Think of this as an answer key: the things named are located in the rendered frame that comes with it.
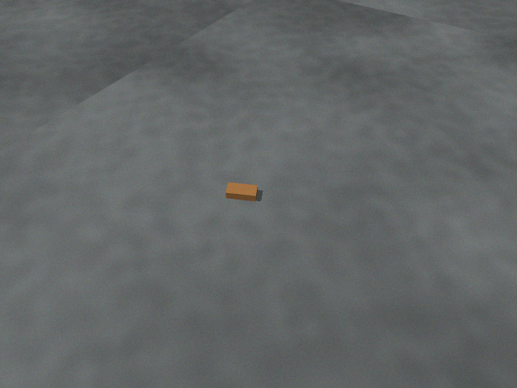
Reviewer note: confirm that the small box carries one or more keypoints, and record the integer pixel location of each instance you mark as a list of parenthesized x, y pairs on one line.
[(241, 191)]

